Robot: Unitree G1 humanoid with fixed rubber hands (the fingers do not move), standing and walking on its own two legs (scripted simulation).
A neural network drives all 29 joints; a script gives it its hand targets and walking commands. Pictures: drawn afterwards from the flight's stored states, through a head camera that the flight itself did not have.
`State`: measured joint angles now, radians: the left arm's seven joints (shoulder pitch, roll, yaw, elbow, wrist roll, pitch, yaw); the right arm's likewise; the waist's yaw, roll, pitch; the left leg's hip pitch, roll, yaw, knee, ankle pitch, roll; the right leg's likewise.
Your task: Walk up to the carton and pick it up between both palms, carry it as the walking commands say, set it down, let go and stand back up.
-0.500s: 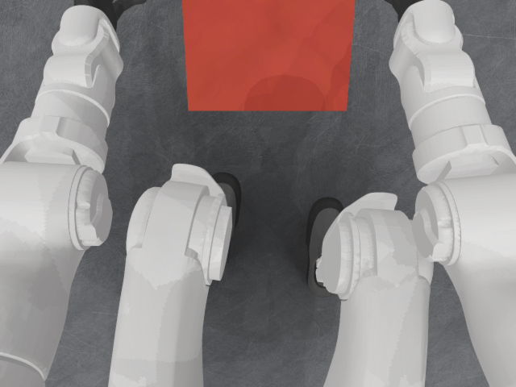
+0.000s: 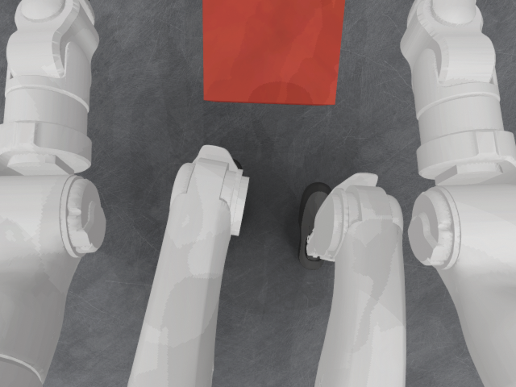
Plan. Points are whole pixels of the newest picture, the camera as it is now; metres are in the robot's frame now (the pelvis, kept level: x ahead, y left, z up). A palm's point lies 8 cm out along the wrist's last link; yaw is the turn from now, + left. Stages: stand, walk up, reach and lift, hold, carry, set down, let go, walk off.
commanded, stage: set down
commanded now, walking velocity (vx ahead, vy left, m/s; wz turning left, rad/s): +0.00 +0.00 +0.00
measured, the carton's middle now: (271, 14) +0.56 +0.07 -0.38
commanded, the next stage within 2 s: let go in 0.86 s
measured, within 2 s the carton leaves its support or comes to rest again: neither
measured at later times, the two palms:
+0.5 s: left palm out of the picture +0.50 +0.29 +0.00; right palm out of the picture +0.56 -0.10 +0.00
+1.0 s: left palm out of the picture +0.51 +0.27 +0.13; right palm out of the picture +0.56 -0.10 +0.13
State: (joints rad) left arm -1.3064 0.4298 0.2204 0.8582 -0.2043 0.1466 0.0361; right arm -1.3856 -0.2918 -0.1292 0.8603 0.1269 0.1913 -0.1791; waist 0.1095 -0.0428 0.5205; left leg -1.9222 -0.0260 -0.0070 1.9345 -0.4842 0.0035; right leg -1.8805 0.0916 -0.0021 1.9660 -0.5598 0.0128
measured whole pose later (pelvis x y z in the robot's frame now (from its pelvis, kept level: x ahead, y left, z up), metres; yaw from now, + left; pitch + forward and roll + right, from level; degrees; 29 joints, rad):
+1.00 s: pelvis +0.05 +0.00 +0.22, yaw +1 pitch +36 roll -1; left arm -1.06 0.27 0.36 0.92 0.05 0.11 -0.06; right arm -1.12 -0.16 -0.28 0.93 -0.11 0.17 -0.10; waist 0.09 -0.05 0.06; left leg -1.41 -0.03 -0.02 1.01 -0.24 0.01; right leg -1.37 0.07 0.04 1.04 -0.30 0.01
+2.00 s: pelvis +0.14 -0.01 +0.32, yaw +3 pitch -4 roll +1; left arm 0.23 0.22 0.03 0.40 0.00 0.12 -0.08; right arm 0.23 -0.21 -0.05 0.43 -0.01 0.10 0.06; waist 0.01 -0.04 0.12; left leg -0.14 -0.03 -0.06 0.44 -0.22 -0.01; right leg -0.11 0.04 0.04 0.47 -0.28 -0.03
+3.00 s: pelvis +0.16 +0.01 +0.33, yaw +2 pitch -1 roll +0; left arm 0.22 0.36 0.01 0.87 0.02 -0.01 0.02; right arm 0.16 -0.32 -0.03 0.93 -0.03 -0.02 -0.01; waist 0.00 -0.04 -0.05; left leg -0.14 -0.05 -0.04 0.40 -0.23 0.03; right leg -0.09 0.02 0.06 0.40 -0.28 0.00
